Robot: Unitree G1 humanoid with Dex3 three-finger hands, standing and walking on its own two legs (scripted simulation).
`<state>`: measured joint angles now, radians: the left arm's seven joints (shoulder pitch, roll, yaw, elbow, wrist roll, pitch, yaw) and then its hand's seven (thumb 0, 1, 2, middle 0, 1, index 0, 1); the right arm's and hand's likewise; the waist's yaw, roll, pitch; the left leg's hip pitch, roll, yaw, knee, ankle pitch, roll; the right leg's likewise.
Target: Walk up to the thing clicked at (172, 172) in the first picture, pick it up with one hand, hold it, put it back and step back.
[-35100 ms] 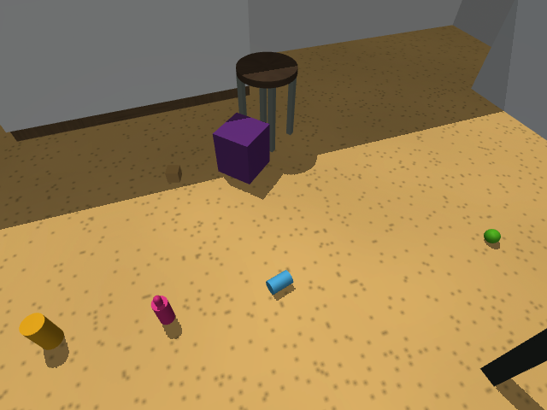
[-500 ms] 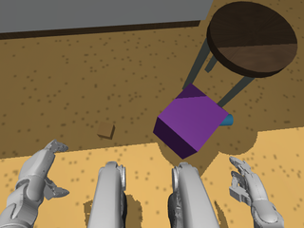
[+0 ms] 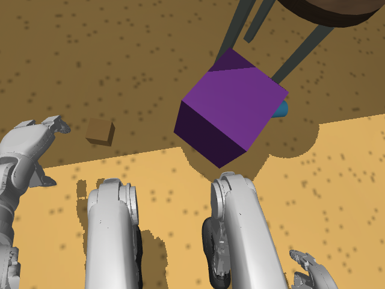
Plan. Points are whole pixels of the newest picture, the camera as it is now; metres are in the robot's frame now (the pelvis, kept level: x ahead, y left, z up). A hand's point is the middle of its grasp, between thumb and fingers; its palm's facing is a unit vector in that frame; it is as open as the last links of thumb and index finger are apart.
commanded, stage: rise first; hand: left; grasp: from above
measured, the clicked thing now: (101, 132) +0.51 +0.23 -0.35
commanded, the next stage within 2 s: none
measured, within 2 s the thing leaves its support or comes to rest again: neither
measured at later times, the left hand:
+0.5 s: hand (56, 149) +0.41 +0.30 -0.20, palm faces -0.53 -0.09 -0.84, open 13.3 cm
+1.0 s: hand (62, 142) +0.44 +0.29 -0.22, palm faces -0.50 -0.03 -0.87, open 13.0 cm
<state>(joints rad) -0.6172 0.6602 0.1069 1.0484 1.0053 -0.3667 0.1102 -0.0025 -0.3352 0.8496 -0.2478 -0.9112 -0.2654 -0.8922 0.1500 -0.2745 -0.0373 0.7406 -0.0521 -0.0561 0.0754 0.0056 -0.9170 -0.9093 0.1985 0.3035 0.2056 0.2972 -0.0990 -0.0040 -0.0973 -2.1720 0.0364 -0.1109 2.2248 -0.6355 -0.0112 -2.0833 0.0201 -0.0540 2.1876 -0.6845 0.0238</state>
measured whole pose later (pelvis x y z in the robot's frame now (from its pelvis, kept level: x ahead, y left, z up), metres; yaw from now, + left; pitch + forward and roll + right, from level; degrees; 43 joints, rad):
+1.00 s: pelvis +0.01 +0.00 -0.05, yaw -3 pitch +32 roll -8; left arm -0.83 0.77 0.08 1.34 1.31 -0.43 0.34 0.00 -0.30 0.85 -0.26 -0.76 -0.26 -0.76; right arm 0.09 -0.25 0.02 0.77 -0.16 0.03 0.12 0.00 -0.91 -0.90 0.20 0.30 0.21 0.30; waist -0.18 -0.03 -0.06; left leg -2.32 0.03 -0.16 2.41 -0.67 -0.01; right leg -2.21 0.03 -0.08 2.35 -0.71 0.04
